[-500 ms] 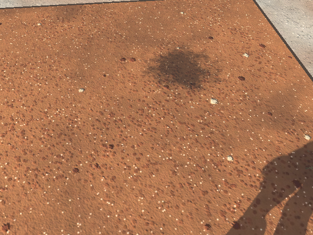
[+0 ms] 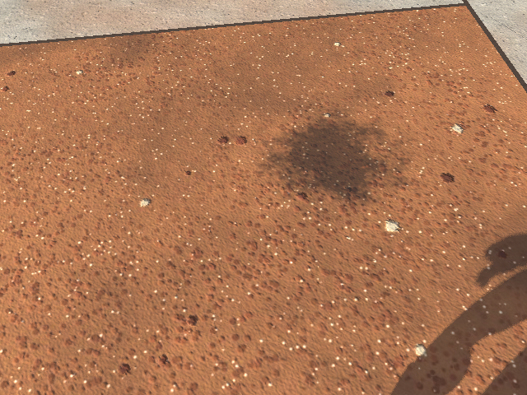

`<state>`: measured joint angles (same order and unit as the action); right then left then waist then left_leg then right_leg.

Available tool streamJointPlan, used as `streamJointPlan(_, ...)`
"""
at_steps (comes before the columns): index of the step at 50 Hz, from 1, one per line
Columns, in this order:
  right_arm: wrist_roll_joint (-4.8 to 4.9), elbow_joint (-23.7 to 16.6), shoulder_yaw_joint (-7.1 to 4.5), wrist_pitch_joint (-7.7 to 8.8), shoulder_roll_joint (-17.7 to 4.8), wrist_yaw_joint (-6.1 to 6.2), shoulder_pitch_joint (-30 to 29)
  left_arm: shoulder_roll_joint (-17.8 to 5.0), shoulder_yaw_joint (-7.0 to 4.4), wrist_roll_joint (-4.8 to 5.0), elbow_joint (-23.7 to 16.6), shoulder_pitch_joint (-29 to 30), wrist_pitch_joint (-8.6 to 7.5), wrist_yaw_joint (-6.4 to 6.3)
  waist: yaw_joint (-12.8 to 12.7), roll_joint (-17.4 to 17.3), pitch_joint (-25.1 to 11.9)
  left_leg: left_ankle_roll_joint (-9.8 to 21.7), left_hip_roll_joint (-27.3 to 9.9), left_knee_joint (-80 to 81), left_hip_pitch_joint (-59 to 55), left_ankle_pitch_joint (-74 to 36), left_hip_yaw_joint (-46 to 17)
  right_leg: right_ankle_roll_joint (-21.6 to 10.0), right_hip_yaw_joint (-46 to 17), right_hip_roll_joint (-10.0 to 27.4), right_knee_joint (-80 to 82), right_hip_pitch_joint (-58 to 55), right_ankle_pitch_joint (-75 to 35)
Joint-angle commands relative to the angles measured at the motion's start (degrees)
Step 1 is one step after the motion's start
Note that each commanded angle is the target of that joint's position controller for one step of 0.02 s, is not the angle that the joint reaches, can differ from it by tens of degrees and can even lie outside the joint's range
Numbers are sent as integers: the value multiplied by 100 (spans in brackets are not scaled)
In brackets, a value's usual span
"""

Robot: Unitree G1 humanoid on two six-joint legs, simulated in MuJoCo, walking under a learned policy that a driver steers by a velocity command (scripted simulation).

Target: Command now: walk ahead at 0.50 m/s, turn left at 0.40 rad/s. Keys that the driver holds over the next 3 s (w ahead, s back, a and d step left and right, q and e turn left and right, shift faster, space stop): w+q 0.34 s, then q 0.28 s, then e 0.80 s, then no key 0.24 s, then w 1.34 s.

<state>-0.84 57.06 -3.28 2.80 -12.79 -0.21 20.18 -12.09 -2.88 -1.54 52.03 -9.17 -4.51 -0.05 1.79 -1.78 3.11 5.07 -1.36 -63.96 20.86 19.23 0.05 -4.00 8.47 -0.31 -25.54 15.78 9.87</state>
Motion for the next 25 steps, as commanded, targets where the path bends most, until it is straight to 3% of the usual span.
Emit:
streamJointPlan(1, -97, -249, -83, -136, -161, -102, 279, -397, -80, 57, -22, -547, -157, -50, -50, 617, -95, -44, -421, -242, 892, -422, -207, -378, -1337, 1600, 1746, -577, -209)
streamJointPlan(5, -87, -543, -100, -245, -146, -183, -420, -508, -117, 63, 120, -902, -260, -62, -43, 552, 67, -157, -532, 133, 1646, -1194, -100, -393, -586, 1508, 1864, -824, -867)
streamJointPlan(9, -80, -877, -34, -221, -82, -263, -1268, -502, -95, 54, 212, -1122, -256, -83, -171, 539, 251, -212, -445, 1441, 1710, -1915, 186, -356, 20, 1356, 1821, -997, -1430)
streamJointPlan(14, -126, -1242, 23, -207, -119, -337, -2037, -702, -140, 38, 372, -1587, -179, -156, -378, 540, 338, 44, -256, 2529, 1522, -1718, 686, -328, 431, 1606, 1540, -1831, -2387)
streamJointPlan(17, -144, -1251, -41, -211, -255, -306, -1821, -883, -186, 11, 377, -1544, -68, -206, -188, 716, 94, 359, 164, 2741, 945, -909, 968, -251, 700, 1674, 658, -2280, -4547)
streamJointPlan(18, -159, -1148, -83, -195, -317, -274, -1429, -973, -217, 5, 360, -1478, -8, -219, -12, 758, -83, 476, 390, 2807, 558, -623, 1048, -227, 757, 1661, -50, -2326, -5368)
streamJointPlan(19, -170, -974, -147, -138, -414, -230, -830, -1051, -244, 17, 324, -1443, 61, -214, 197, 727, -433, 600, 606, 3059, -57, -598, 1039, -182, 759, 1631, -1072, -2235, -5501)
streamJointPlan(20, -240, -741, -249, -50, -604, -152, -59, -1077, -248, 81, 253, -1354, 94, -185, 588, 453, -896, 781, 610, 3726, -1223, -1244, 771, 36, 840, 1495, -2520, -1608, -4458)
streamJointPlan(21, -281, -714, -425, -11, -1274, -67, 251, -657, -158, 159, -22, -1458, 77, -147, 513, -395, -1493, 1222, -851, 3608, -2872, -2437, -1008, 322, 808, 985, -4424, 200, -754)
streamJointPlan(22, -104, -904, -538, -94, -1780, -51, 92, -626, -175, 202, -388, -1468, 67, -106, 277, -993, -2108, 2178, -2119, 4017, -3818, -4691, -3660, 616, -61, -166, -6093, 1819, 2573)
streamJointPlan(23, 27, -910, -502, -158, -1630, -5, 87, -757, -178, 134, -443, -910, 67, -112, 340, 104, -1770, 1987, -1927, 4042, -3458, -5454, -2703, 578, -860, 272, -5998, 2145, 2006)
streamJointPlan(24, 71, -918, -427, -160, -1336, 34, -256, -598, -120, 187, -507, -757, 26, -118, 200, 92, -1125, 1795, -1743, 4107, -2739, -5638, -2048, 551, -871, 425, -5652, 2177, 1555)
streamJointPlan(25, 89, -955, -344, -163, -1026, 51, -576, -595, -126, 134, -412, -806, 38, -136, -39, 325, -633, 1443, -1356, 4289, -2064, -5389, -1591, 545, -905, 589, -5102, 1996, 1352)
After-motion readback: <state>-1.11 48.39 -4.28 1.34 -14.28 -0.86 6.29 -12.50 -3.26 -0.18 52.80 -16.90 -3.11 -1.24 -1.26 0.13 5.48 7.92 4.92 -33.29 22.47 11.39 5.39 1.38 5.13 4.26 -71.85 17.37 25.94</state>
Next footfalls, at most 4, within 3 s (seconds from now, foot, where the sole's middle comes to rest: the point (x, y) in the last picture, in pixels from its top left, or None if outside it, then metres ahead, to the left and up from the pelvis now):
0.40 left None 0.34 0.13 -0.78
0.98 right None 0.44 -0.02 -0.78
1.42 left None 0.39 0.19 -0.78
1.80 right None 0.34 -0.01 -0.78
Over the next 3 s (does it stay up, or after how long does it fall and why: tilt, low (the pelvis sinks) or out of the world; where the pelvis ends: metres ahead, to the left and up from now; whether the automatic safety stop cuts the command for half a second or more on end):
stays up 0.92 0.07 0.01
